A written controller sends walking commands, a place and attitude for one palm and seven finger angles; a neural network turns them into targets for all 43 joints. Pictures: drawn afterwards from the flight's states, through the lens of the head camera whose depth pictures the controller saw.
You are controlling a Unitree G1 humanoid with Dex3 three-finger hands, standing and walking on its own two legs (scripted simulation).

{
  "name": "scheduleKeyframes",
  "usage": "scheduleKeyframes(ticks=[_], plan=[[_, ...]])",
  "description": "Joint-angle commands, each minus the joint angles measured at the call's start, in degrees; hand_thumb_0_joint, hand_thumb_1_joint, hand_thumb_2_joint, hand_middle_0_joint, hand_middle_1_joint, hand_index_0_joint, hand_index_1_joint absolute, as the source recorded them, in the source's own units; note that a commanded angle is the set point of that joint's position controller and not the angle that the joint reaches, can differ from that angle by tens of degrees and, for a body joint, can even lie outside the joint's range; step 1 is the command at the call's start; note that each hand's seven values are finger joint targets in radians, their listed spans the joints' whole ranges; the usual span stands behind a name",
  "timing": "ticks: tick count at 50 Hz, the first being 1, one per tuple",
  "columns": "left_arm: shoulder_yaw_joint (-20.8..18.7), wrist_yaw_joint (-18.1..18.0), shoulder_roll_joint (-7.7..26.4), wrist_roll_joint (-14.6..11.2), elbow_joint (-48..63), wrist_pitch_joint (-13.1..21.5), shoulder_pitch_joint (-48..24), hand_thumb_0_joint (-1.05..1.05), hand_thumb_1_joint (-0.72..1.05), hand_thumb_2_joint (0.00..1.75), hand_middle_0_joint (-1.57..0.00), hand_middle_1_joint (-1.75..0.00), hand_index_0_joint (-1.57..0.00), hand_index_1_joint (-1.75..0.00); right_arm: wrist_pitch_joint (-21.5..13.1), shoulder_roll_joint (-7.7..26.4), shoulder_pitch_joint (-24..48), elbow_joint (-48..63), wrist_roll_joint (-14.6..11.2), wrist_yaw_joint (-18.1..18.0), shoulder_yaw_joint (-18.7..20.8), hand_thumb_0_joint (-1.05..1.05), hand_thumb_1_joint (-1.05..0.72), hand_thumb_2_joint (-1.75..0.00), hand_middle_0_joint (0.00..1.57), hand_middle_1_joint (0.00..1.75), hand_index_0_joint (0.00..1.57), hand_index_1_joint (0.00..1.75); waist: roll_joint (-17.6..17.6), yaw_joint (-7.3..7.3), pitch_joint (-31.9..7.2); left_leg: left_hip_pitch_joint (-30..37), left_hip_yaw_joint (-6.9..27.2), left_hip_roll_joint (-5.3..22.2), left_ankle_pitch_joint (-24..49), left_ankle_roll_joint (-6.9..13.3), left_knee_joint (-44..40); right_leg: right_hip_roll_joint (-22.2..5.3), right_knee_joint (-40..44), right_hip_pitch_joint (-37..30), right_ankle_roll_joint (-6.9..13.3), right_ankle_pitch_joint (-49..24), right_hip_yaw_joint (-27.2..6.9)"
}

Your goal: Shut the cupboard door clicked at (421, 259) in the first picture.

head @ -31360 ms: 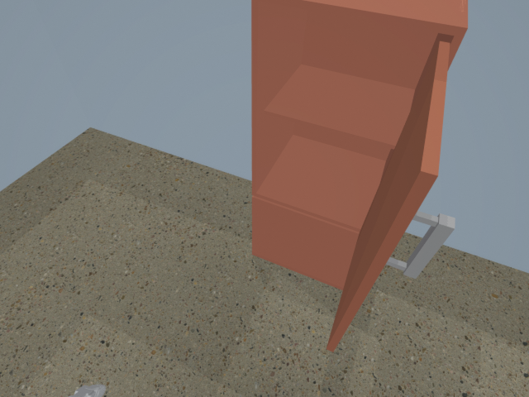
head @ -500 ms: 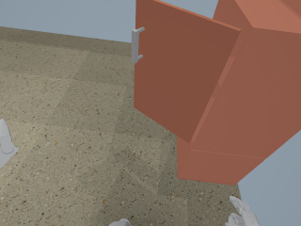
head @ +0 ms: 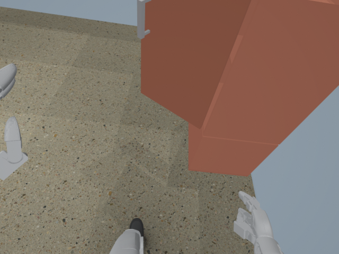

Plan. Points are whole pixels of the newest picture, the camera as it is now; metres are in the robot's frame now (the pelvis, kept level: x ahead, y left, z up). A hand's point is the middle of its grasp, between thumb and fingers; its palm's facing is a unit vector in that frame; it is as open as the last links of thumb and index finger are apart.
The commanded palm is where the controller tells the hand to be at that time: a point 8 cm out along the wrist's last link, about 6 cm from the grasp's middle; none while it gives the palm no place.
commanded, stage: stop stepping back and stand still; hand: left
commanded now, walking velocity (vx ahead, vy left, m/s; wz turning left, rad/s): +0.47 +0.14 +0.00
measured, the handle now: (144, 18) +0.87 +0.17 +0.10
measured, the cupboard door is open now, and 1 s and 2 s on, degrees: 57 57 57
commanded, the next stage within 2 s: let the arm hang, fingers relaxed in 0.66 s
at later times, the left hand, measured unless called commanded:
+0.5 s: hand out of the picture +0.18 +0.30 +0.23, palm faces +0.22 -0.83 -0.51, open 7.4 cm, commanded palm +0.14 +0.37 +0.20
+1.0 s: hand out of the picture +0.07 +0.26 -0.13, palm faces -0.02 -0.99 -0.14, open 7.4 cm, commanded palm none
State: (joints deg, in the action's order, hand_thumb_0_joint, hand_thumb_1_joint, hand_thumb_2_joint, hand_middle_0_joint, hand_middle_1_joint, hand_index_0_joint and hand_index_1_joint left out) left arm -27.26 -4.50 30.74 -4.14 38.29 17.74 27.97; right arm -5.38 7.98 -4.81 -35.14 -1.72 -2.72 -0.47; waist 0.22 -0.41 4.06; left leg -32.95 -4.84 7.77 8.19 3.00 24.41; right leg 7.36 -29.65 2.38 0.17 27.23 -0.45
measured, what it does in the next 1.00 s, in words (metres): steps to the left: left foot, then right foot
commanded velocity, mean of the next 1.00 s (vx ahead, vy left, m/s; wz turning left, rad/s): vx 0.06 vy -0.06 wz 0.00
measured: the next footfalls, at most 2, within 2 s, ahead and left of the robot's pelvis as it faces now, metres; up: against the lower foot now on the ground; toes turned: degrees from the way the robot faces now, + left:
left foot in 0.24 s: +0.11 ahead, +0.14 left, +0.00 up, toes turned +4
right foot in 0.70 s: -0.02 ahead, +0.01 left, +0.00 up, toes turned -5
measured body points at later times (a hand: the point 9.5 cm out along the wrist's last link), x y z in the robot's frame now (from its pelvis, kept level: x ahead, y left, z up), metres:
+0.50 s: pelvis -0.02 +0.08 +0.03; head +0.00 +0.14 +0.48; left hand +0.16 +0.34 +0.26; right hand +0.11 -0.13 -0.03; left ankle +0.07 +0.14 -0.71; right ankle -0.07 -0.04 -0.65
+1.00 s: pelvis -0.05 +0.10 +0.01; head -0.07 +0.12 +0.46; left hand +0.07 +0.31 -0.11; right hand +0.05 -0.17 -0.10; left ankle -0.02 +0.21 -0.71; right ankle -0.06 +0.01 -0.71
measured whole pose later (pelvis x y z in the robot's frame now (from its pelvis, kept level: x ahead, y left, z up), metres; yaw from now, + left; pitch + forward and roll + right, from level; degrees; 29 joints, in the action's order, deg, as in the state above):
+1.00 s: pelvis -0.05 +0.10 +0.01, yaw +2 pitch -3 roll +0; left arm 1.7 0.3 10.1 0.9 -36.4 -5.1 16.9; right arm 1.8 14.8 -13.4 -45.6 1.8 0.0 0.2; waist 2.2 2.7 -0.1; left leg -19.0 -2.6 1.5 -17.3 0.4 39.3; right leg -0.7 -38.9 13.5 2.5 22.7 7.7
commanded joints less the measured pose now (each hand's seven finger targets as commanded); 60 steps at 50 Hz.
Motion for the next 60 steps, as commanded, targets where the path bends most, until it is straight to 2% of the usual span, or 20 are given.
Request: scheduleKeyframes(ticks=[1,4,8,11,12,13,14,15,17,21,32,34,37,38,39,43,46,48,55,60], plan=[[-12.61,-2.25,9.69,-2.20,1.19,-0.72,7.82,0.00,0.90,0.90,-0.20,-0.30,-0.20,-0.30,0.74,8.79,2.53,10.79,-0.06,-1.79,2.89,0.00,-0.90,-0.90,0.20,0.30,0.20,0.30,-3.60,1.31,-7.80,27.58,2.06,-4.72,-24.25,-3.72,14.18,-15.00,16.64,31.26,0.92,4.37,-8.67],[-7.28,-3.73,7.63,0.14,-5.56,-2.55,-1.82,0.00,0.90,0.90,-0.20,-0.30,-0.20,-0.30,1.88,9.78,-0.01,7.00,1.10,-2.60,3.02,0.00,-0.90,-0.90,0.20,0.30,0.20,0.30,6.23,1.86,11.01,10.76,9.16,-4.62,-27.57,-5.16,39.13,-26.77,26.88,43.62,10.22,20.88,-20.70],[2.41,-3.91,2.95,2.17,-16.69,-3.25,-19.74,0.00,0.90,0.90,-0.20,-0.30,-0.20,-0.30,-0.35,11.42,0.11,6.66,0.72,-3.09,2.18,0.00,-0.90,-0.90,0.20,0.30,0.20,0.30,8.05,2.91,18.53,6.90,5.33,-1.84,-26.85,-3.55,27.74,-19.90,20.06,33.38,7.03,1.20,-5.57],[6.77,-4.57,1.00,3.40,-11.57,-3.39,-25.41,0.00,0.90,0.90,-0.20,-0.30,-0.20,-0.30,-2.28,13.06,-2.92,5.44,0.57,-3.50,3.67,0.00,-0.90,-0.90,0.20,0.30,0.20,0.30,3.09,2.83,10.29,18.07,3.06,-6.47,-20.05,-1.84,10.52,-15.89,3.53,22.92,4.88,-24.08,-1.02],[5.22,-4.67,3.24,3.21,-3.88,-2.87,-24.37,0.00,0.90,0.90,-0.20,-0.30,-0.20,-0.30,-3.27,14.13,-2.61,6.43,0.39,-3.93,4.18,0.00,-0.90,-0.90,0.20,0.30,0.20,0.30,-5.75,2.41,3.78,23.88,6.29,-5.55,-9.68,-1.05,3.17,-12.83,-7.31,19.63,2.39,-27.33,1.13],[2.21,-5.17,4.55,2.95,3.11,-2.18,-19.70,0.00,0.90,0.90,-0.20,-0.30,-0.20,-0.30,-3.99,14.45,-3.16,8.63,0.62,-3.49,4.31,0.00,-0.90,-0.90,0.20,0.30,0.20,0.30,-17.61,0.40,-3.97,29.73,15.14,1.39,4.08,1.04,0.80,-7.30,-16.29,19.41,0.51,-17.78,3.22],[-0.33,-5.09,6.67,2.57,10.82,-1.03,-16.03,0.00,0.90,0.90,-0.20,-0.30,-0.20,-0.30,-5.42,12.63,-4.62,10.03,1.22,-2.11,4.02,0.00,-0.90,-0.90,0.20,0.30,0.20,0.30,-21.53,0.31,-12.13,37.74,25.81,7.22,16.34,1.16,-1.78,-3.94,-23.33,22.77,0.68,-0.63,1.24],[-3.42,-4.59,9.24,1.52,19.36,0.42,-11.91,0.00,0.90,0.90,-0.20,-0.30,-0.20,-0.30,-6.69,11.08,-5.36,9.18,1.94,-0.74,3.69,0.00,-0.90,-0.90,0.20,0.30,0.20,0.30,-23.97,0.97,-19.26,37.65,29.74,8.20,7.78,-2.45,-5.84,-3.77,-31.07,19.57,1.13,4.78,-2.42],[-9.22,-4.51,12.92,0.67,25.53,1.81,-4.17,0.00,0.90,0.90,-0.20,-0.30,-0.20,-0.30,-7.17,11.51,-5.18,7.96,2.03,1.28,4.92,0.00,-0.90,-0.90,0.20,0.30,0.20,0.30,-10.64,0.25,-21.58,30.19,27.37,8.94,-14.67,-2.39,-9.29,-4.89,-30.80,16.75,0.38,3.10,-2.62],[-12.15,-4.99,9.61,-0.27,18.50,-0.46,13.29,0.00,0.90,0.90,-0.20,-0.30,-0.20,-0.30,-4.86,9.71,-3.18,7.36,2.74,1.91,3.26,0.00,-0.90,-0.90,0.20,0.30,0.20,0.30,-17.99,0.38,-16.65,22.13,13.54,6.21,-27.96,-1.73,-12.91,-4.94,-24.74,17.66,-0.72,-4.15,2.31],[0.91,-3.62,1.36,0.47,-7.23,-9.79,0.91,0.00,0.90,0.90,-0.20,-0.30,-0.20,-0.30,0.55,10.57,-3.45,7.97,1.60,-1.53,1.81,0.00,-0.90,-0.90,0.20,0.30,0.20,0.30,-5.02,0.87,-7.17,14.92,5.48,3.22,-40.23,-5.68,-17.01,-2.22,5.78,4.10,0.94,-4.19,6.95],[3.18,-3.84,1.66,1.40,-2.23,-10.46,-4.21,0.00,0.90,0.90,-0.20,-0.30,-0.20,-0.30,0.34,10.14,-2.84,8.86,1.27,-1.43,1.68,0.00,-0.90,-0.90,0.20,0.30,0.20,0.30,0.21,1.36,-7.42,13.31,3.82,-0.45,-38.15,-4.46,-7.59,-7.22,12.39,3.66,2.49,-5.09,0.81],[-0.42,-5.66,8.62,2.84,10.31,-8.91,-15.72,0.00,0.90,0.90,-0.20,-0.30,-0.20,-0.30,-0.48,10.05,-0.09,8.74,2.50,-1.23,1.59,0.00,-0.90,-0.90,0.20,0.30,0.20,0.30,3.86,0.82,-6.18,14.75,4.72,-5.21,-27.40,-3.83,17.83,-25.37,23.29,19.47,11.48,4.25,-21.69],[19.12,0.89,-5.91,6.31,-41.38,-15.84,-11.42,0.00,0.90,0.90,-0.20,-0.30,-0.20,-0.30,-2.07,19.73,-0.56,-1.39,1.61,3.12,4.72,0.00,-0.90,-0.90,0.20,0.30,0.20,0.30,5.96,4.45,1.27,10.32,4.05,0.10,-29.17,-2.54,26.97,-30.25,12.14,23.82,13.22,-17.74,-5.43],[19.30,2.88,-8.54,5.54,-45.42,-18.10,-8.90,0.00,0.90,0.90,-0.20,-0.30,-0.20,-0.30,2.53,15.97,-5.55,-2.14,1.41,3.21,4.65,0.00,-0.90,-0.90,0.20,0.30,0.20,0.30,5.18,3.34,-2.52,13.18,7.66,-2.50,-34.33,-2.93,27.66,-23.71,7.76,25.56,12.97,-16.72,-7.11],[23.16,4.05,-11.18,5.60,-52.67,-18.71,-9.69,0.00,0.90,0.90,-0.20,-0.30,-0.20,-0.30,5.57,11.15,-6.44,-0.69,2.90,3.24,2.41,0.00,-0.90,-0.90,0.20,0.30,0.20,0.30,3.73,2.24,0.48,10.13,2.72,-6.29,-29.68,-3.39,18.55,-21.30,2.71,18.82,9.36,-29.65,-3.00],[24.73,4.16,-11.11,5.49,-61.49,-18.36,-11.06,0.00,0.90,0.90,-0.20,-0.30,-0.20,-0.30,5.39,12.87,-7.05,-2.20,3.95,2.84,2.40,0.00,-0.90,-0.90,0.20,0.30,0.20,0.30,3.51,1.80,-3.46,18.87,8.72,-2.13,-5.40,-1.72,8.67,-16.96,-0.51,17.83,3.57,-27.16,-0.74],[25.06,3.88,-11.00,5.37,-67.31,-18.68,-11.38,0.00,0.90,0.90,-0.20,-0.30,-0.20,-0.30,5.08,13.94,-6.21,-4.53,3.93,2.45,2.07,0.00,-0.90,-0.90,0.20,0.30,0.20,0.30,-1.06,0.49,-5.18,15.85,11.22,0.38,-3.60,-0.37,5.18,-13.89,0.83,11.81,1.20,-19.74,0.74],[24.41,3.52,-13.59,4.92,-84.50,-17.97,-9.30,0.00,0.90,0.90,-0.20,-0.30,-0.20,-0.30,5.54,9.07,-10.04,-13.83,3.75,1.51,1.50,0.00,-0.90,-0.90,0.20,0.30,0.20,0.30,-10.48,0.66,-6.08,15.63,8.45,-2.61,-23.78,-1.49,-1.84,-14.17,8.93,6.52,3.21,-10.39,-1.30],[25.09,3.48,-14.65,4.85,-91.26,-17.65,-9.02,0.00,0.90,0.90,-0.20,-0.30,-0.20,-0.30,5.58,8.44,-13.12,-18.53,3.26,1.16,1.83,0.00,-0.90,-0.90,0.20,0.30,0.20,0.30,-2.42,0.94,-3.26,16.76,8.76,-1.53,-23.27,-1.20,-4.16,-13.69,11.06,7.51,3.08,-11.89,-0.70]])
